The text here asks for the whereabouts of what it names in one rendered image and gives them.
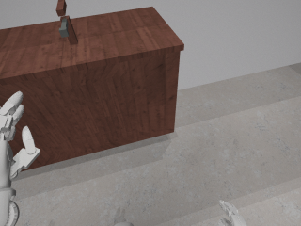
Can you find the tap lever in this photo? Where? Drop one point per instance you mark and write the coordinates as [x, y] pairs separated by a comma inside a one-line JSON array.
[[63, 30]]

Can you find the robot right hand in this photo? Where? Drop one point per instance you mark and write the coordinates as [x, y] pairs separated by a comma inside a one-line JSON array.
[[232, 212]]

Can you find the robot left forearm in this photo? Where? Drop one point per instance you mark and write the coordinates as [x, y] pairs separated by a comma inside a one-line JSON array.
[[9, 210]]

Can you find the counter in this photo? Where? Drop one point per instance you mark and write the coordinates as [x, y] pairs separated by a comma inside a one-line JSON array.
[[113, 81]]

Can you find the robot left hand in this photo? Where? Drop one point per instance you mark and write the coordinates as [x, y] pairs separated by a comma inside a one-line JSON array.
[[10, 114]]

